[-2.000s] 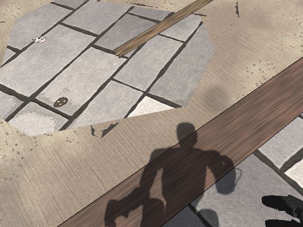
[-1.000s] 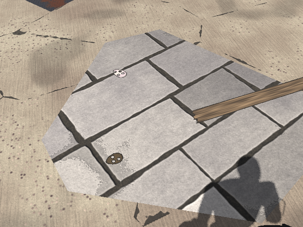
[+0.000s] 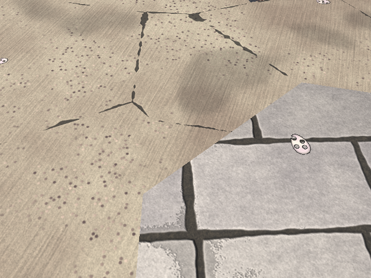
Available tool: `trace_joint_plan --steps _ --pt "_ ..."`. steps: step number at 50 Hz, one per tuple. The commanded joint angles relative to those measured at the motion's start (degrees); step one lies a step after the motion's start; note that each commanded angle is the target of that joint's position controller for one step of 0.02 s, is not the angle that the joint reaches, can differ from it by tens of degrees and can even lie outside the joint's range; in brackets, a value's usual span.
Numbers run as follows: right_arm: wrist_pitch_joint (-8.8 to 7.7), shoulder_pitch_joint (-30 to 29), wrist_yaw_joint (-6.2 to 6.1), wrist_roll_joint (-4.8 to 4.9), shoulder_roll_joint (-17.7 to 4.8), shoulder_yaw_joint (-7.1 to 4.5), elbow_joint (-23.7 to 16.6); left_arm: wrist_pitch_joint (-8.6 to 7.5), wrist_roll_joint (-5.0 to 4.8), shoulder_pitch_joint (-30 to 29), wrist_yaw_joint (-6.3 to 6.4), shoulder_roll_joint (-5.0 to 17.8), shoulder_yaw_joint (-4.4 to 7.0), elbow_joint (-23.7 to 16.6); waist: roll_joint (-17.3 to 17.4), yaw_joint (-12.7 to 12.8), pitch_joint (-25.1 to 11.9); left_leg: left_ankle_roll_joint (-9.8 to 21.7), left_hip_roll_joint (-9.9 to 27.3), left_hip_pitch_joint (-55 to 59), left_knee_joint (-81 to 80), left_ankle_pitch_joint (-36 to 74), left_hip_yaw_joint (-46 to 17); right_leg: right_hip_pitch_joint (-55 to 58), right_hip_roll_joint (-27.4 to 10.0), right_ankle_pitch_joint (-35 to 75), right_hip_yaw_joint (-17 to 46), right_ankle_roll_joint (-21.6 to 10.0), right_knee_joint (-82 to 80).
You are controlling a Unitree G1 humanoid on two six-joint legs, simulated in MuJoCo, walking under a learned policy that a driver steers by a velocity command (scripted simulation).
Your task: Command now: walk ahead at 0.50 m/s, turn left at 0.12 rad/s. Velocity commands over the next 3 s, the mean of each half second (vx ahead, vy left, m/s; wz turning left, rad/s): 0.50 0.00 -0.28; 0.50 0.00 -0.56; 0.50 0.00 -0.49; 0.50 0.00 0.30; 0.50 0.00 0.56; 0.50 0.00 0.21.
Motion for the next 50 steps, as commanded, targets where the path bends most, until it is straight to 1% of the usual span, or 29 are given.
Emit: trace_joint_plan --steps 1,4,9,12,14,17,18,19,20,21,22,23,24,25,26,29,33,35,38,40,41,42,43,44,45,46,47,48,50 --pt "-2.20 0.1 -0.11 -0.83 -5.7 -2.00 -2.2 0.83 0.12 3.0 -0.06 5.1 1.64 -2.2 5.6 0.5 -6.1 9.8 14.9 11.8 -17.1 16.7 -14.7 -9.1 -3.2 7.0 2.3 -0.2 -3.0" --pt "-3.61 2.6 -0.64 -1.08 -6.8 -2.42 0.8 1.97 0.41 -0.3 0.14 3.0 1.36 -2.9 3.6 0.0 -3.5 9.0 14.7 10.7 -19.7 21.8 -8.6 -11.7 -2.4 14.5 3.2 0.3 -9.6" --pt "-4.12 4.8 -1.74 -0.91 -7.0 -2.32 4.0 1.21 -0.02 -9.0 -0.89 1.7 0.92 -5.2 4.1 -3.3 -0.4 4.8 13.5 13.6 -21.5 19.0 -1.0 -10.5 1.7 30.8 3.1 -1.4 -29.2" --pt "-4.09 7.5 -2.06 -0.45 -7.4 -2.52 6.5 1.23 -0.15 -13.2 -1.97 1.0 0.41 -7.0 3.7 -5.2 2.0 4.1 15.6 18.6 -21.5 18.9 0.6 -11.6 2.7 31.9 2.3 -2.6 -35.0" --pt "-3.48 9.0 -2.24 -0.32 -7.7 -2.76 7.9 1.27 0.07 -15.4 -2.82 1.0 0.27 -8.5 3.4 -5.9 2.9 4.1 17.3 24.3 -19.0 22.8 1.2 -14.3 3.2 27.2 1.5 -3.8 -36.7" --pt "-2.14 7.9 -2.92 0.01 -9.5 -3.27 8.1 1.29 0.39 -15.0 -4.21 2.1 0.68 -10.3 5.1 -4.1 1.0 2.8 18.3 29.2 -11.4 43.9 3.1 -11.0 6.1 16.1 -3.2 -6.6 -37.6" --pt "-1.71 7.4 -3.29 0.09 -10.4 -3.48 7.9 1.44 0.44 -12.6 -4.35 3.2 1.22 -10.2 6.6 -2.7 -1.5 2.1 18.1 29.7 -6.7 54.7 3.9 -6.3 8.2 12.2 -5.4 -7.7 -36.8" --pt "-1.24 6.6 -3.60 -0.06 -11.2 -3.55 7.7 1.58 0.33 -6.9 -4.34 5.1 2.19 -9.3 7.2 0.6 -5.0 1.3 17.3 28.4 1.5 61.3 4.8 1.9 10.3 10.6 -6.4 -9.3 -37.3" --pt "-1.18 5.2 -3.88 0.11 -11.5 -3.41 7.1 1.66 0.22 2.2 -3.83 8.2 3.73 -7.4 5.4 5.7 -9.5 -0.6 15.1 21.3 14.5 56.2 6.5 16.7 10.3 15.6 -3.6 -11.8 -41.6" --pt "-2.22 10.2 -3.39 -1.15 -6.9 -1.79 5.0 1.81 0.46 9.4 -2.97 14.7 5.54 -6.7 -6.4 5.1 -18.1 -4.4 8.4 -1.4 37.5 25.6 6.7 41.4 -4.0 16.9 19.8 -20.9 -40.8" --pt "-4.24 11.1 -1.94 -1.63 -3.9 -0.14 4.5 1.55 -0.65 9.5 -2.96 13.1 4.69 -6.9 -11.4 3.5 -25.0 -5.9 -2.0 -17.7 50.5 -20.9 -3.7 53.2 -12.6 8.0 47.2 -28.5 -50.9" --pt "-6.08 5.0 -0.86 0.85 -8.5 -1.48 3.1 1.78 -0.05 8.9 -2.41 9.5 3.64 -7.0 -6.7 5.9 -20.3 -4.1 2.2 -24.5 52.2 -17.8 -9.3 51.4 -10.7 2.2 41.5 -24.6 -53.3" --pt "-6.91 0.7 -0.66 1.82 -8.6 -1.22 1.5 1.71 0.00 5.1 -2.00 7.5 3.12 -7.8 -2.7 4.9 -12.9 -3.2 5.0 -25.7 47.8 -13.0 -8.5 43.3 -8.8 3.9 33.9 -21.9 -54.1" --pt "-7.13 -0.7 -1.02 0.59 -7.6 -1.17 1.4 1.72 -0.10 1.2 -1.77 6.2 2.66 -8.5 2.3 2.2 -7.6 -3.3 7.1 -23.1 41.3 -10.2 -7.5 33.5 -6.5 10.1 28.2 -20.2 -55.3" --pt "-6.73 -0.6 -1.50 -0.76 -8.1 -1.71 1.5 1.60 0.30 -1.3 -1.46 4.7 2.15 -9.3 2.4 0.1 -5.2 -3.9 8.7 -18.9 36.5 -8.4 -7.1 26.9 -4.6 16.2 24.3 -19.3 -56.5" --pt "-5.04 1.4 -1.91 -1.26 -6.4 -1.64 1.2 1.64 0.41 -3.1 -0.76 5.6 2.34 -10.6 0.1 -2.7 -3.6 -6.8 9.1 -13.4 28.7 -6.2 -5.1 16.9 -1.8 24.8 19.1 -19.3 -58.4" --pt "-4.57 -6.6 -1.77 -1.39 -3.3 -0.22 -1.0 2.24 -0.25 -0.5 0.20 8.2 3.34 -9.9 -2.2 0.1 -2.3 -9.0 5.9 -7.1 9.4 9.4 -2.8 9.7 3.2 23.0 12.7 -15.6 -57.6" --pt "-4.75 -9.6 -1.32 -0.59 -3.9 -0.30 -1.8 2.77 -0.37 2.0 0.25 8.1 3.39 -9.2 -3.3 1.9 -2.8 -9.2 4.0 -4.4 3.8 15.5 -3.1 10.1 3.1 19.0 14.3 -14.2 -56.4" --pt "-5.33 -11.6 -0.75 0.07 -6.1 -1.03 -2.9 3.23 -0.82 4.1 0.29 7.4 3.33 -8.6 -4.0 2.1 -3.0 -8.1 3.5 -3.3 -1.1 13.5 -5.6 14.7 1.1 12.9 19.9 -13.2 -52.5" --pt "-6.03 -9.9 -0.54 0.29 -7.7 -1.87 -2.8 3.38 -0.55 3.5 0.52 7.4 3.47 -8.9 -5.3 0.4 -3.3 -6.4 3.6 -0.5 -2.8 9.3 -6.1 17.1 0.0 11.4 23.5 -12.2 -48.9" --pt "-6.35 -6.6 -0.60 0.24 -8.2 -2.36 -2.0 3.40 -0.38 2.7 0.57 6.7 3.33 -9.4 -5.7 -1.7 -3.9 -5.2 3.7 3.8 -4.6 8.6 -5.5 16.8 0.7 11.9 23.8 -11.2 -46.2" --pt "-6.58 -1.4 -0.94 -0.27 -9.6 -3.14 -1.0 3.24 -0.07 2.1 0.48 4.8 2.68 -10.1 -4.9 -4.5 -6.9 -3.3 5.8 12.3 -5.3 7.3 -6.4 14.5 3.2 13.3 22.0 -9.4 -39.7" --pt "-6.65 7.0 -1.45 -1.14 -12.8 -4.03 -0.3 2.96 0.74 2.7 0.26 1.1 1.40 -11.1 2.3 -7.6 -14.0 0.2 15.8 26.3 -5.3 2.9 -16.1 7.6 7.2 4.8 16.4 -7.0 -23.5" --pt "-5.93 11.5 -1.18 -1.85 -17.2 -4.92 1.7 2.47 -1.07 10.7 0.28 -0.9 0.57 -12.9 21.5 -4.0 -19.5 10.1 28.1 41.0 -11.1 -10.2 -43.3 -11.2 13.4 -15.3 9.5 -3.8 -6.1" --pt "-5.68 10.1 -0.97 -0.70 -12.2 -4.04 0.8 2.56 -1.61 10.2 0.56 5.2 1.54 -11.2 15.6 -5.4 -15.9 9.8 28.3 38.9 -13.6 -23.3 -47.5 -18.2 8.4 -12.2 10.3 -2.8 1.7" --pt "-5.32 7.7 -1.21 -0.45 -8.8 -3.05 0.2 2.94 -0.89 4.3 0.57 8.2 2.35 -11.8 10.1 -6.9 -9.2 7.2 25.6 32.8 -14.0 -20.9 -38.0 -19.6 6.7 -6.6 9.2 -2.4 3.7" --pt "-4.89 5.0 -1.25 -0.90 -7.7 -2.43 0.0 3.25 -0.14 1.4 0.64 7.6 2.44 -12.4 6.2 -6.0 -5.7 5.6 22.9 26.4 -14.5 -12.5 -30.2 -17.7 4.9 -2.4 7.7 -2.1 2.8" --pt "-4.59 3.4 -1.26 -1.08 -6.4 -1.99 0.4 3.25 0.35 -0.4 0.44 6.9 2.58 -13.1 6.0 -5.1 -2.9 5.0 20.6 21.8 -15.5 -5.8 -24.6 -16.6 3.5 0.3 7.6 -1.9 0.4" --pt "-4.76 2.8 -1.34 -1.25 -5.4 -1.59 1.2 3.64 -0.43 0.2 -0.25 4.8 2.51 -13.6 8.3 -3.5 -1.6 4.2 18.0 17.1 -18.1 0.5 -17.0 -12.9 1.6 2.7 6.4 -1.9 -2.3"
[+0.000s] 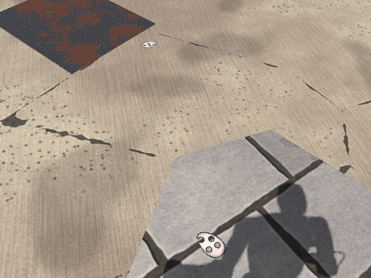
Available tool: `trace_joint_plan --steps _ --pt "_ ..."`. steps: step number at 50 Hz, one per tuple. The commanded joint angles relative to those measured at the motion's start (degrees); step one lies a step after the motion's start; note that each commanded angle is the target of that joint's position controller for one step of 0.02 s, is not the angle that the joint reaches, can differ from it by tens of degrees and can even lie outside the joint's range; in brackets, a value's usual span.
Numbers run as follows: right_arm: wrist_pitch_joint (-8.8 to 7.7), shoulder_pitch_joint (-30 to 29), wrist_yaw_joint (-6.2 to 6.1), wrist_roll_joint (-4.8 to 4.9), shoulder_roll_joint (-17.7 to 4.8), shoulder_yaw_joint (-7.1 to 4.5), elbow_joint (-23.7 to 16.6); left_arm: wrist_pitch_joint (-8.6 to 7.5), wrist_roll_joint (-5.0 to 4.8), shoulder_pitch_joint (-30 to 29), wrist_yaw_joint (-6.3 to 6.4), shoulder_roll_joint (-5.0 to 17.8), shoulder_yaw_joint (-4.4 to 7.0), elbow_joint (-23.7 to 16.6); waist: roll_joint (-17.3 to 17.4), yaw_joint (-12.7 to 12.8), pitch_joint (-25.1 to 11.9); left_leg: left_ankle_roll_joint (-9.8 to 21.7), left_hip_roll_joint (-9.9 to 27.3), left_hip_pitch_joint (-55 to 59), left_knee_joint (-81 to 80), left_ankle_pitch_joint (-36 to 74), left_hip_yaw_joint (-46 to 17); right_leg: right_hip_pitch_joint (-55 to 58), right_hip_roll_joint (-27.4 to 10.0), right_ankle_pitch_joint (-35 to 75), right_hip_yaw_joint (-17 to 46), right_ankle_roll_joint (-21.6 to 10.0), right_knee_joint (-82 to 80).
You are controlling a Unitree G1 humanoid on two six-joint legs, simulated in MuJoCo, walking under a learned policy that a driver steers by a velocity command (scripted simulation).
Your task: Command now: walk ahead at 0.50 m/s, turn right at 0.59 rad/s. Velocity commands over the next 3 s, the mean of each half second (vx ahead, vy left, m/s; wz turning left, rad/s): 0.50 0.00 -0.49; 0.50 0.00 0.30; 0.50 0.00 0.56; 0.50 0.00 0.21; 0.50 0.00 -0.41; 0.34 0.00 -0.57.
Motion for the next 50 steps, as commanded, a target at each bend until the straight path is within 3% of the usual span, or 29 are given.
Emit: trace_joint_plan --steps 1,6,10,14,16,17,18,19,20,21,22,23,24,25,26,29,32,36,41,44,45,46,47,48,49,50 --pt "-0.57 2.3 -0.19 0.12 -5.9 -1.52 -1.4 -0.44 -0.28 -2.3 -0.48 3.3 1.25 -5.9 9.6 -1.5 -0.6 8.0 15.2 12.2 -15.1 2.3 -15.0 -13.8 -5.9 4.2 1.8 0.5 -0.3" --pt "-0.56 3.1 -0.42 0.20 -9.0 -2.48 1.2 0.00 0.06 -6.8 -0.92 1.9 0.63 -7.5 6.9 -1.6 0.6 8.9 15.9 13.9 -17.2 13.1 -5.6 -16.9 -6.8 13.6 1.2 2.0 -10.9" --pt "0.17 4.7 -0.80 0.65 -10.6 -2.66 2.9 -0.68 0.12 -13.8 -2.34 0.7 -0.15 -8.9 6.2 -4.1 2.4 7.3 15.0 15.1 -17.2 15.3 1.5 -13.6 -6.1 22.7 -2.6 1.1 -23.4" --pt "1.31 7.5 -0.78 1.61 -12.6 -3.15 4.8 -0.79 -0.18 -19.0 -3.71 0.8 -0.33 -11.3 6.1 -5.3 4.5 6.3 17.0 20.8 -15.2 20.4 4.7 -12.8 -4.9 19.2 -5.8 -1.1 -30.4" --pt "1.89 8.1 -0.81 2.25 -13.9 -3.43 5.4 -0.74 0.15 -18.3 -3.95 1.7 0.17 -12.0 7.2 -3.5 3.1 5.8 17.6 22.3 -10.4 36.2 6.2 -7.1 -2.0 13.1 -8.2 -3.4 -32.5" --pt "2.15 8.2 -0.96 2.56 -14.9 -3.68 5.6 -0.59 0.44 -15.7 -3.85 2.9 0.81 -11.7 8.5 -1.4 0.9 5.5 17.6 22.9 -5.7 46.3 6.9 -2.2 0.1 10.1 -9.6 -4.8 -33.1" --pt "2.47 7.7 -1.10 2.71 -15.4 -3.68 5.8 -0.45 0.53 -8.9 -3.59 4.8 2.03 -10.0 8.2 2.9 -2.9 4.6 16.7 21.8 2.8 51.9 8.3 7.1 2.3 11.3 -10.3 -6.6 -36.2" --pt "2.40 7.7 -1.30 2.51 -14.1 -3.02 5.8 -0.25 0.47 0.5 -2.73 7.6 3.58 -7.3 6.7 7.6 -7.5 2.9 14.8 14.0 14.4 47.6 9.7 22.8 2.8 16.3 -8.7 -8.6 -39.0" --pt "1.81 9.1 -1.04 0.34 -9.0 -1.18 3.8 0.08 0.68 7.8 -1.51 13.0 4.74 -5.5 -3.7 8.2 -14.0 0.3 10.0 -6.2 34.7 15.0 10.3 43.6 -10.4 17.6 11.0 -13.6 -37.9" --pt "0.23 12.5 -0.19 0.68 -6.4 0.32 3.0 -0.67 0.33 6.4 -1.74 14.5 4.17 -6.3 -11.5 4.4 -23.4 -1.6 0.6 -20.2 50.8 -22.7 0.4 52.4 -22.6 10.8 40.4 -23.2 -47.4" --pt "-0.87 6.7 0.57 2.85 -11.8 -1.26 2.4 -1.08 0.75 5.8 -2.08 9.7 2.82 -6.2 -4.4 7.3 -20.5 -1.2 3.8 -25.5 53.5 -19.7 -6.2 49.4 -21.0 8.3 35.1 -20.3 -49.7" --pt "-1.25 2.7 0.79 3.99 -11.5 -0.99 1.1 -1.46 0.89 2.7 -2.09 7.9 2.16 -5.8 -3.3 6.4 -12.3 -0.3 6.1 -26.9 51.5 -15.8 -4.9 41.0 -19.0 11.5 25.1 -17.7 -50.0" --pt "-1.15 1.7 0.37 3.18 -10.3 -0.80 1.5 -1.85 0.91 -1.1 -2.13 6.3 1.54 -5.4 1.3 3.7 -7.4 -0.3 8.8 -24.8 46.5 -11.5 -4.6 32.2 -16.4 16.2 18.3 -15.3 -51.0" --pt "-0.53 2.2 0.14 2.18 -10.6 -1.14 2.2 -2.38 1.30 -3.6 -2.15 4.1 0.86 -5.4 0.6 1.9 -5.1 -0.6 10.3 -21.7 43.0 -8.9 -4.9 26.2 -14.7 20.8 13.8 -14.3 -52.5" --pt "0.36 4.4 0.27 2.15 -10.0 -1.17 3.1 -2.82 1.73 -4.9 -2.11 3.4 0.58 -5.3 -0.4 0.1 -4.1 -0.9 11.1 -18.3 41.9 -6.8 -5.4 22.0 -13.7 21.9 11.1 -13.9 -54.6" --pt "2.49 5.7 -0.08 2.13 -7.5 -0.79 4.0 -4.51 1.92 -5.2 -1.95 4.3 0.94 -3.2 -0.1 -1.4 -1.7 -2.5 11.1 -18.0 38.1 -2.0 -5.8 17.1 -13.6 25.0 4.8 -14.0 -59.3" --pt "2.72 1.5 -0.21 1.96 -6.7 -0.71 2.8 -4.94 2.46 -3.7 -1.19 4.7 1.06 -1.1 0.2 -0.1 0.9 -3.3 9.9 -22.1 29.7 7.4 -7.5 18.2 -12.4 26.4 -1.6 -12.1 -60.7" --pt "2.06 -4.5 1.02 1.88 -5.1 -0.01 1.1 -4.91 2.04 -2.9 -0.60 5.8 1.14 0.6 0.3 2.5 2.8 -2.3 7.9 -19.8 15.8 18.8 -4.3 19.9 -11.7 25.2 -7.8 -9.4 -62.1" --pt "2.06 -10.2 2.87 1.81 -4.8 0.39 -2.6 -3.25 0.99 0.7 -0.08 7.1 1.84 3.8 0.7 4.5 4.9 0.5 6.5 -24.2 8.6 12.8 -1.9 31.8 -15.7 31.2 -10.1 -8.3 -58.1" --pt "2.44 -7.0 3.62 1.68 -7.1 -0.72 -3.8 -1.80 0.61 -1.0 0.86 9.5 2.49 3.6 -2.1 1.3 0.8 3.6 2.1 -16.9 8.3 3.0 3.0 35.2 -16.1 56.1 -12.5 -6.0 -48.0" --pt "2.68 -1.6 3.53 1.66 -8.9 -1.76 -2.9 -1.26 0.63 -1.7 1.25 10.0 2.57 3.4 -2.7 -1.9 -2.6 5.0 -0.3 -9.4 8.0 1.2 4.5 34.3 -15.2 63.5 -13.7 -4.9 -39.9" --pt "2.81 7.4 2.92 1.78 -12.0 -3.49 -0.9 -1.00 0.53 -2.4 1.63 9.6 2.21 3.1 -1.1 -6.8 -7.3 7.2 -2.3 4.2 4.7 4.4 3.9 28.6 -12.8 61.5 -15.3 -2.9 -27.4" --pt "3.34 15.3 1.64 1.96 -17.5 -5.12 0.2 -1.63 1.99 -0.4 1.78 6.5 0.90 1.9 8.0 -8.7 -13.7 11.4 7.8 22.0 4.3 8.0 -12.3 13.7 -9.2 38.3 -15.7 -0.3 -8.4" --pt "2.79 12.6 1.77 2.43 -19.7 -5.12 -1.2 -3.44 2.47 3.9 0.58 0.3 -1.22 -0.5 19.9 -2.8 -20.4 23.9 20.5 39.6 -4.7 -2.6 -46.1 -10.3 4.3 -11.1 -7.1 3.3 11.5" --pt "2.64 13.6 1.91 2.03 -15.0 -3.83 -1.8 -5.67 0.61 -1.5 -0.59 5.9 -0.22 -0.6 12.0 -7.2 -22.1 21.5 19.8 41.0 -8.9 -7.7 -46.7 -16.5 1.0 -10.4 3.1 1.5 13.9" --pt "2.37 11.9 1.68 1.71 -12.4 -3.20 -1.9 -6.68 -1.08 -6.2 -1.07 6.9 -0.11 -2.3 8.9 -7.2 -14.4 18.9 17.9 34.9 -9.2 -6.0 -38.0 -19.0 -1.4 -6.1 2.0 0.2 11.6"
Over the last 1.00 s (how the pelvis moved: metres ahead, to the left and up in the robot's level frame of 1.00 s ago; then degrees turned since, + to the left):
0.58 -0.08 0.01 -31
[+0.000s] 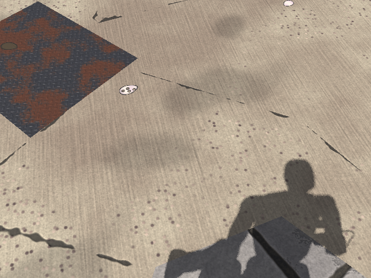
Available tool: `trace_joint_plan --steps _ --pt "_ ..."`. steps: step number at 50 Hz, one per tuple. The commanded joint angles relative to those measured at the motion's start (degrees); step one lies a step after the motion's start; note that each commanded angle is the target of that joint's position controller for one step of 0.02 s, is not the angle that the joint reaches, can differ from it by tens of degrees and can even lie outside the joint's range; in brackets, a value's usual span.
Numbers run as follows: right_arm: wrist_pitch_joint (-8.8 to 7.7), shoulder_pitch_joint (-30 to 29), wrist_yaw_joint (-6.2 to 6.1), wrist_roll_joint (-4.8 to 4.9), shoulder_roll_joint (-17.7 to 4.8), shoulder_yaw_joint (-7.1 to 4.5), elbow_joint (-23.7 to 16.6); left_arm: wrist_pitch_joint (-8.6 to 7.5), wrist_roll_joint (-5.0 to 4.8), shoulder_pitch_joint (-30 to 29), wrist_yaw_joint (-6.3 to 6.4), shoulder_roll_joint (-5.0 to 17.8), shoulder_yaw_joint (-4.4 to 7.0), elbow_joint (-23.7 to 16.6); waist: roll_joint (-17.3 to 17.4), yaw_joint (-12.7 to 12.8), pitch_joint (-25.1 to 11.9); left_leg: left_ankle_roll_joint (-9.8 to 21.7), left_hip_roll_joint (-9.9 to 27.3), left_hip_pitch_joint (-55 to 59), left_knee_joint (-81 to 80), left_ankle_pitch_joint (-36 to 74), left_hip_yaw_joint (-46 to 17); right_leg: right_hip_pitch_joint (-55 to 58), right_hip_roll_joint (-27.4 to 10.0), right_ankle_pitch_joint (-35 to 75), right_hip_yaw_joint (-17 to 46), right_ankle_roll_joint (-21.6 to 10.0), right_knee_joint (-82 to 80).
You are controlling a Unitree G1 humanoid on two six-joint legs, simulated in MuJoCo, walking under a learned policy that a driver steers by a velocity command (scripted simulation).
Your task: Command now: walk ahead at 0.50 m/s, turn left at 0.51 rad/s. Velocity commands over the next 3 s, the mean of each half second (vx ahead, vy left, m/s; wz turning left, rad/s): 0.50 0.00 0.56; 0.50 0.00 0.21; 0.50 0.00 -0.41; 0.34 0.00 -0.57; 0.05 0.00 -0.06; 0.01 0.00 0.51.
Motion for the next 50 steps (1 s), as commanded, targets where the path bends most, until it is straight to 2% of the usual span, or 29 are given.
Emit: trace_joint_plan --steps 1,2,3,7,11,14,17,19,20,21,22,23,24,25,26,27,29,32,36,39,41,43,44,45,46,47,48,49,50 --pt "-0.70 11.4 -0.73 -0.20 -8.9 -2.67 -1.7 -4.48 -1.03 -5.6 -0.80 6.6 0.58 -8.6 -0.5 -5.0 -11.0 12.7 17.5 36.0 -18.8 -0.3 -32.2 -33.0 -2.7 3.9 7.5 -1.7 11.4" --pt "-0.78 8.2 -0.96 -0.30 -6.9 -2.11 -2.4 -4.22 0.59 -6.2 -0.32 7.3 1.09 -8.3 -1.0 -3.1 -8.5 11.6 15.6 29.3 -19.5 5.7 -27.7 -29.5 -4.5 6.1 7.1 -1.2 6.1" --pt "-0.73 6.7 -1.25 -0.95 -6.4 -1.76 -3.4 -3.58 1.01 -5.3 -0.34 7.3 1.33 -8.4 0.7 -1.3 -7.1 11.7 14.3 24.4 -20.8 9.8 -25.8 -26.0 -5.1 7.4 7.2 -0.7 4.3" --pt "-0.82 6.6 -2.35 -0.63 -8.4 -2.34 -3.7 -1.55 1.68 -5.6 0.02 4.9 0.76 -9.0 1.5 0.0 -4.7 11.6 11.5 15.6 -23.2 17.5 -19.5 -23.8 -4.6 12.7 4.9 2.9 -6.7" --pt "-0.06 9.2 -3.30 0.02 -9.2 -2.68 -2.7 -1.82 1.38 -14.0 -0.32 2.8 -0.25 -10.8 3.8 -3.4 -3.8 7.6 7.3 12.1 -21.8 11.3 -15.7 -18.7 -1.2 28.5 4.0 4.1 -24.5" --pt "0.53 12.1 -3.45 0.34 -9.4 -2.81 -1.6 -2.45 0.43 -18.0 -1.02 3.9 0.00 -12.0 4.7 -5.1 -3.7 6.6 8.6 14.3 -19.6 6.6 -19.4 -16.3 0.6 31.2 4.9 3.6 -30.8" --pt "1.00 12.6 -3.70 0.29 -8.8 -2.82 -1.5 -3.26 0.16 -17.4 -1.66 6.1 0.94 -12.1 6.1 -3.9 -3.9 5.5 10.6 19.5 -14.6 4.5 -25.1 -14.6 0.8 26.0 6.6 1.6 -34.6" --pt "1.23 11.0 -3.68 0.08 -7.8 -2.62 -2.1 -3.84 0.20 -11.2 -1.49 7.4 1.94 -10.5 7.3 -0.1 -5.6 3.7 9.3 19.4 -9.3 7.2 -26.0 -6.2 1.0 23.9 5.3 -0.9 -37.8" --pt "1.02 10.7 -3.45 -0.26 -5.2 -1.71 -2.9 -4.16 1.04 -4.9 -1.11 9.4 2.79 -9.6 5.6 2.9 -10.8 1.8 6.5 16.2 -0.1 7.6 -23.3 5.1 -3.2 23.2 8.3 -3.5 -37.2" --pt "0.86 12.5 -3.52 -0.85 -2.0 -0.66 -4.1 -4.03 1.75 3.2 -0.61 12.6 3.57 -8.9 -2.8 4.8 -18.5 -1.2 0.9 5.5 16.8 -4.6 -16.5 21.6 -13.8 17.8 21.3 -7.7 -37.8" --pt "0.32 19.2 -3.48 0.81 -1.8 -0.15 -5.7 -3.23 1.62 6.2 -1.24 15.4 4.30 -6.9 -22.0 1.5 -21.8 -3.7 -2.5 -12.0 31.7 -25.4 -12.0 31.5 -23.7 3.8 47.3 -15.4 -43.8" --pt "0.49 17.9 -3.58 1.18 -7.5 -1.27 -3.8 -2.99 0.50 3.6 -1.24 9.4 2.99 -8.2 -13.4 2.8 -15.8 -4.7 2.0 -17.1 38.0 -21.2 -13.5 27.4 -22.7 -6.3 45.9 -14.1 -45.7" --pt "0.80 11.9 -3.42 0.58 -9.5 -1.89 -4.5 -2.51 0.43 1.3 -0.86 6.7 2.21 -8.6 -7.9 4.0 -9.2 -5.0 3.8 -17.6 38.8 -15.9 -11.5 20.4 -20.1 -2.9 35.4 -11.6 -46.0" --pt "0.92 9.2 -3.42 -0.04 -8.6 -1.91 -5.1 -2.15 1.06 -1.1 -0.79 6.3 1.83 -8.6 -4.3 3.0 -6.3 -5.2 5.5 -15.6 37.5 -12.0 -10.2 14.1 -17.6 4.5 28.8 -10.4 -47.0" --pt "0.84 7.6 -3.22 -0.43 -7.5 -1.95 -5.6 -2.07 1.32 -1.9 -0.82 5.1 1.41 -7.9 -4.1 2.3 -3.9 -5.2 6.8 -14.4 35.0 -9.5 -10.3 9.8 -15.5 10.7 24.4 -10.5 -48.2" --pt "0.90 8.0 -2.89 -0.08 -6.2 -1.80 -5.7 -2.24 1.59 -2.2 -0.83 4.4 1.04 -7.4 -5.2 1.1 -3.2 -5.0 7.8 -11.8 33.3 -8.2 -10.0 6.8 -13.7 14.3 20.5 -10.2 -49.6" --pt "1.14 8.7 -2.61 0.20 -3.7 -1.23 -5.5 -2.77 1.11 -1.6 -1.12 4.2 1.02 -5.9 -6.3 0.4 -3.1 -5.2 7.9 -10.3 29.8 -7.7 -8.9 4.9 -12.7 18.8 16.2 -11.5 -51.6" --pt "0.95 4.8 -2.47 -0.53 -2.4 -0.44 -6.7 -2.94 0.63 -0.8 -1.21 6.6 1.69 -4.1 -4.5 0.4 -2.1 -6.1 8.5 -12.4 20.7 -3.1 -8.1 5.5 -13.4 25.5 12.1 -13.2 -53.7" --pt "-0.22 -2.0 -1.32 -0.61 -1.1 0.63 -7.7 -2.04 -0.19 0.6 -1.05 8.5 1.88 -2.1 -4.0 2.5 -1.4 -6.1 8.6 -8.4 6.1 7.8 -4.0 5.7 -11.3 29.8 5.5 -11.8 -54.1" --pt "-0.65 -6.9 -0.66 -0.09 -1.4 0.74 -9.1 -1.28 -0.78 4.4 -1.11 9.8 2.00 0.0 -4.3 4.3 -0.5 -5.6 7.2 -5.7 -0.2 9.2 -2.2 7.9 -12.4 29.8 4.8 -11.2 -53.3" --pt "-0.79 -8.5 -0.33 0.09 -2.3 0.46 -10.0 -0.62 -1.12 5.5 -1.08 10.4 2.12 1.2 -5.1 3.9 0.1 -4.2 6.5 -5.1 -3.0 6.4 -2.0 11.1 -14.1 32.1 5.2 -10.5 -51.9" --pt "-0.91 -5.9 -0.21 -0.20 -3.9 -0.29 -9.7 0.03 -1.38 5.0 -0.81 11.4 2.32 1.9 -5.9 1.2 -1.5 -2.3 4.8 0.7 -6.1 3.8 -0.7 13.0 -14.5 41.9 4.3 -9.2 -47.2" --pt "-0.90 -0.1 -0.43 -0.59 -5.4 -1.26 -7.9 0.30 -1.58 4.2 -0.61 11.4 2.21 2.1 -5.4 -2.4 -5.0 -0.8 3.1 9.8 -8.5 5.2 0.9 11.9 -12.8 50.3 1.9 -7.9 -40.4" --pt "-0.78 8.4 -1.00 -0.92 -8.2 -2.73 -5.4 0.28 -1.22 4.7 -0.47 9.8 1.46 2.1 -4.2 -6.2 -10.4 0.9 3.9 23.9 -8.2 6.4 -0.4 5.9 -10.0 50.2 0.2 -6.1 -29.6" --pt "-0.40 18.1 -1.98 -2.02 -13.2 -3.99 -4.1 -0.20 0.42 5.2 -0.52 5.4 -0.21 0.0 4.5 -9.1 -19.3 5.7 17.9 43.2 -7.1 6.0 -17.4 -10.3 -5.4 30.3 -2.1 -3.1 -9.3" --pt "-0.31 18.6 -1.86 -1.82 -14.6 -3.86 -3.9 -1.23 0.10 10.0 -0.75 1.6 -1.55 -0.2 16.0 -6.3 -25.6 12.2 27.6 51.4 -14.9 -2.8 -40.4 -25.2 2.3 -6.8 3.8 -1.4 5.3" --pt "-0.49 17.3 -1.77 -1.39 -9.5 -2.57 -3.8 -1.62 -1.46 5.9 -1.03 7.9 0.23 0.1 9.3 -7.9 -19.8 10.1 25.7 46.7 -16.9 -8.1 -37.3 -30.9 -0.6 -5.7 8.7 -1.8 10.7" --pt "-0.75 13.8 -1.75 -1.03 -7.9 -1.88 -3.7 -1.81 -2.18 2.0 -1.21 8.9 0.67 -1.3 8.0 -6.7 -12.2 8.1 23.8 39.2 -18.3 -5.9 -28.3 -32.8 -3.0 -0.3 7.4 -2.3 10.0" --pt "-1.02 10.2 -1.59 -1.21 -6.2 -1.40 -3.6 -1.65 -1.63 0.2 -0.93 8.0 0.65 -1.3 4.9 -4.7 -8.8 6.7 21.1 32.3 -20.2 -2.9 -22.7 -30.8 -5.1 4.6 6.5 -2.0 7.4"
Over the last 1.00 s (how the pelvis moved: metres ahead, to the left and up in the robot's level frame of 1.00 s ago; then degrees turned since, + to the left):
0.55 -0.07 -0.02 -1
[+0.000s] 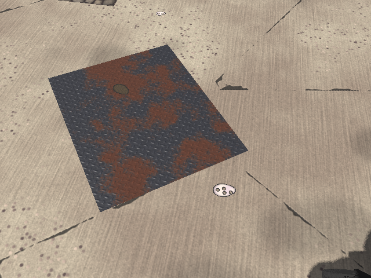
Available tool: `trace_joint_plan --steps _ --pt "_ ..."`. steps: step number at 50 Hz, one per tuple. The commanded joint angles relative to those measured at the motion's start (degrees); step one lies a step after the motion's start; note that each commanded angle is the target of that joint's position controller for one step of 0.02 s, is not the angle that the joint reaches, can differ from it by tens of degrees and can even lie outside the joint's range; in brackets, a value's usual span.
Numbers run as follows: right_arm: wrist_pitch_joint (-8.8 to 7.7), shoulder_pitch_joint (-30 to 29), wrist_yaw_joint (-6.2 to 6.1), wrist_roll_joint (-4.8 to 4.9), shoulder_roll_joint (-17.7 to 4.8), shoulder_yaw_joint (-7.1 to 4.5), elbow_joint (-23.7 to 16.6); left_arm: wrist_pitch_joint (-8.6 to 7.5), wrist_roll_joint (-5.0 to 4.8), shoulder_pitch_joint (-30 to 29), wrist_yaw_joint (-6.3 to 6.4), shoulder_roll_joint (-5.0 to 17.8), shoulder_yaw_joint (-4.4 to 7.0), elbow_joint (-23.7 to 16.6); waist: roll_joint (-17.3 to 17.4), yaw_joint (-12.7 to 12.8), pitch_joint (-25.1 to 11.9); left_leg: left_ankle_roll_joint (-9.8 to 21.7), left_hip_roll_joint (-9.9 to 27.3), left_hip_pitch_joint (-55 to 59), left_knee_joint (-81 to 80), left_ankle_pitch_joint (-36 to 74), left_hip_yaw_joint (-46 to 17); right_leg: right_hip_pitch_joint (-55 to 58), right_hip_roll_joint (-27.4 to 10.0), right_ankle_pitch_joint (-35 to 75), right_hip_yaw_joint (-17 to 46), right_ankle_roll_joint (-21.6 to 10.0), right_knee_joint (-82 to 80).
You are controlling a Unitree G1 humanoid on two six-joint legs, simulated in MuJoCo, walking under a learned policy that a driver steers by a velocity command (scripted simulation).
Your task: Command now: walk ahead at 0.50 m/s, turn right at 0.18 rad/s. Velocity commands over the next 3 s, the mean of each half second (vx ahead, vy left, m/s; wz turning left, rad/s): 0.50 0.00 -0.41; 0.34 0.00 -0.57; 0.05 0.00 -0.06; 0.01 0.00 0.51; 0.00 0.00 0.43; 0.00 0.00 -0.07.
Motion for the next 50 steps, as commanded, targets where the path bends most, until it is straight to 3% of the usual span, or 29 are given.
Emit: trace_joint_plan --steps 1,3,5,8,12,17,20,21,22,23,24,25,26,27,28,29,31,33,36,38,40,43,44,45,46,47,48,49,50 --pt "-0.87 8.6 -0.13 -0.21 -6.4 -2.40 0.3 -1.09 0.25 -4.3 0.26 6.8 1.84 -5.6 6.4 -5.1 -4.6 9.2 15.8 22.0 -18.1 0.7 -19.0 -23.6 -5.3 7.7 3.2 -0.4 6.6" --pt "-2.06 6.3 -0.03 -0.64 -5.3 -2.40 1.2 0.53 0.06 -1.6 0.35 4.5 1.69 -4.5 7.2 -2.5 -3.6 8.9 14.5 16.1 -21.8 5.1 -13.4 -18.6 -6.2 11.7 3.6 0.5 5.5" --pt "-2.87 6.0 -0.29 -0.90 -5.8 -2.75 2.5 1.55 0.09 -2.5 0.54 3.2 1.66 -4.9 5.6 -1.8 -1.8 9.0 14.4 14.3 -23.7 10.0 -8.5 -20.0 -6.1 15.0 4.4 1.3 3.8" --pt "-3.01 7.4 -1.06 -1.25 -6.7 -3.17 4.4 1.69 0.50 -6.4 0.37 2.6 1.69 -6.3 4.1 -2.4 -0.1 8.4 13.9 16.2 -24.4 14.4 -2.9 -23.8 -5.5 22.9 5.5 1.9 -3.6" --pt "-2.55 8.7 -1.86 -0.71 -8.5 -3.59 6.0 1.26 0.90 -13.5 -1.11 1.1 0.88 -8.6 3.0 -4.9 2.1 6.7 13.3 17.8 -25.5 15.0 3.6 -21.8 -4.5 31.9 1.1 1.1 -16.7" --pt "-0.53 12.8 -2.27 0.59 -10.4 -4.41 8.9 1.27 0.82 -20.7 -2.86 1.1 0.49 -13.1 2.6 -7.0 4.1 5.7 16.4 28.4 -21.1 21.9 6.7 -24.8 -3.4 25.8 -2.8 -1.8 -24.2" --pt "0.89 11.4 -2.94 1.06 -12.7 -5.01 8.7 1.63 0.72 -16.9 -3.40 3.6 1.82 -14.0 5.7 -3.4 -0.6 3.7 16.5 31.2 -10.1 48.5 9.0 -15.6 1.7 16.8 -7.9 -5.1 -24.5" --pt "1.43 10.7 -3.17 1.13 -13.3 -5.10 8.4 1.77 0.54 -11.0 -3.24 5.6 2.98 -12.9 6.1 0.1 -4.0 2.8 15.6 29.9 -1.4 54.5 9.8 -7.8 4.1 15.3 -9.0 -6.6 -25.2" --pt "1.57 9.9 -3.41 1.34 -13.0 -4.80 8.1 1.90 0.47 -1.7 -2.48 8.8 4.88 -10.6 4.6 5.1 -8.7 0.7 13.2 23.6 11.3 50.3 11.0 6.6 6.0 18.8 -7.9 -8.9 -29.5" --pt "0.83 11.8 -3.36 -0.54 -9.1 -3.36 6.8 2.58 0.35 5.0 -1.06 14.4 6.50 -9.3 -5.5 5.9 -13.9 -2.0 9.3 7.4 30.0 20.2 10.8 23.9 -4.4 22.1 8.7 -12.9 -30.0" --pt "-1.16 15.1 -2.37 -0.79 -3.3 -1.33 3.9 1.92 0.17 1.6 -1.18 17.4 6.52 -11.2 -15.4 0.0 -21.1 -5.2 -3.8 -15.2 48.9 -22.9 0.6 39.7 -16.9 10.2 42.9 -25.2 -39.7" --pt "-3.38 8.4 -1.36 1.32 -8.8 -2.38 3.4 1.39 0.57 2.5 -1.48 12.2 5.06 -11.7 -6.5 4.4 -21.5 -3.5 -0.6 -21.4 50.7 -21.2 -9.0 39.7 -16.9 7.2 42.9 -22.7 -44.5" --pt "-4.40 4.3 -0.99 2.81 -9.5 -2.49 1.8 0.77 0.84 0.8 -1.38 9.6 4.39 -11.6 -4.3 4.0 -13.8 -2.1 1.7 -23.6 47.8 -16.5 -8.3 33.1 -14.9 10.0 34.3 -20.2 -44.7" --pt "-4.74 3.9 -1.38 1.88 -8.6 -2.32 2.1 0.39 0.74 -2.8 -1.39 8.3 3.90 -11.9 1.2 0.8 -8.3 -1.8 4.4 -21.2 41.9 -12.3 -8.0 23.9 -12.3 16.3 27.7 -18.0 -44.8" --pt "-4.44 4.0 -1.78 0.28 -9.3 -2.83 2.7 0.25 0.87 -6.0 -1.13 6.1 3.30 -12.6 1.0 -1.1 -6.1 -2.3 6.0 -17.4 36.9 -10.1 -7.9 17.3 -10.2 22.1 22.9 -16.9 -45.4" --pt "-3.75 5.1 -1.69 -0.20 -9.4 -3.07 2.8 0.22 1.58 -7.5 -0.82 5.6 2.96 -13.6 -0.4 -2.7 -5.1 -2.9 6.7 -13.8 35.2 -8.5 -8.1 12.6 -9.0 25.9 20.9 -16.7 -46.7" --pt "-2.54 6.1 -1.69 -0.72 -8.1 -2.97 2.7 0.04 1.42 -7.8 -0.33 6.3 3.18 -14.0 -0.7 -4.0 -4.3 -4.6 6.6 -11.6 30.7 -7.0 -7.0 7.9 -7.8 31.5 18.1 -17.1 -48.1" --pt "-1.83 3.2 -1.86 -0.97 -6.7 -2.47 1.6 -0.04 1.25 -6.4 0.40 8.0 3.62 -13.5 -0.8 -3.5 -2.9 -6.3 5.8 -12.0 24.1 -2.4 -5.8 4.6 -6.3 34.4 14.9 -16.6 -48.7" --pt "-1.90 -3.0 -1.77 -1.22 -4.8 -1.64 0.0 1.03 1.00 -5.2 1.44 9.1 4.08 -12.8 -2.7 -1.6 -1.7 -7.2 1.9 -6.9 9.5 8.5 -4.2 0.4 -1.5 43.0 9.1 -12.4 -45.0" --pt "-2.12 -5.9 -1.25 -0.62 -4.9 -1.56 -0.7 2.09 0.74 -2.7 1.92 9.3 4.27 -11.9 -4.2 0.2 -3.7 -7.2 -1.1 -3.0 3.4 15.0 -3.7 0.8 -0.9 41.1 10.0 -10.3 -42.7" --pt "-2.02 -7.2 -0.83 -0.13 -5.9 -1.92 -1.3 2.95 0.43 -1.7 2.25 8.9 4.26 -11.5 -5.1 0.4 -4.3 -6.6 -2.2 -2.0 -0.4 14.9 -5.4 3.3 -1.9 37.5 13.6 -9.3 -39.9" --pt "-2.45 -3.7 -0.52 -0.40 -8.6 -3.11 -0.6 3.65 0.71 -4.0 2.91 7.8 4.19 -12.7 -6.8 -2.2 -5.6 -4.3 -1.8 0.6 -4.6 11.3 -7.8 8.1 -3.0 35.6 19.8 -7.4 -32.3" --pt "-2.84 -0.3 -0.68 -0.83 -9.0 -3.40 0.2 3.69 0.65 -6.1 2.94 7.0 3.98 -13.6 -6.4 -4.4 -6.8 -3.0 -0.8 5.4 -8.2 15.7 -7.0 7.6 -1.2 34.6 19.4 -5.8 -27.7" --pt "-3.13 3.5 -1.08 -1.95 -11.2 -3.84 0.3 3.45 1.26 -5.8 2.79 4.3 3.11 -15.0 -2.5 -5.6 -12.4 0.0 5.6 16.6 -7.5 27.7 -11.2 4.0 2.5 27.6 16.9 -3.4 -17.5" --pt "-2.58 5.2 -1.56 -3.15 -13.5 -3.81 -0.3 3.28 2.20 3.9 2.57 0.2 1.99 -14.6 11.8 -1.5 -19.1 8.4 21.0 33.9 -3.3 52.0 -26.2 -9.5 9.7 -10.7 11.2 0.4 -1.3" --pt "-1.33 7.4 -1.25 -1.43 -13.1 -4.19 0.8 3.27 0.85 10.4 2.12 5.1 2.21 -14.1 18.9 -0.8 -25.8 15.6 29.0 38.5 -5.2 39.6 -41.0 -16.8 7.9 -16.6 9.1 2.1 10.6" --pt "-0.52 4.4 -1.48 -0.87 -9.4 -3.31 -1.1 4.16 0.17 6.5 2.28 9.6 3.58 -13.1 10.9 -2.4 -20.9 13.9 24.9 33.7 -7.8 26.4 -36.7 -19.5 4.9 -11.0 9.1 4.1 15.6" --pt "0.43 2.1 -1.85 -1.00 -7.0 -2.50 -1.6 5.30 0.18 0.5 2.61 10.8 4.12 -14.1 7.0 -3.5 -15.4 11.1 21.2 27.9 -9.0 18.7 -28.5 -21.1 3.5 -6.4 6.4 5.1 16.1" --pt "1.29 -0.3 -2.06 -1.12 -5.9 -1.88 -1.7 6.49 0.38 -1.9 2.99 10.6 4.36 -14.4 5.2 -3.2 -11.2 9.7 18.0 21.5 -10.7 14.4 -23.1 -20.3 2.1 -4.0 5.3 5.8 14.9"
Over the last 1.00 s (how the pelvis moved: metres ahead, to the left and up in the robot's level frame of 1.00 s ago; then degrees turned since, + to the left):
0.52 0.11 0.01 22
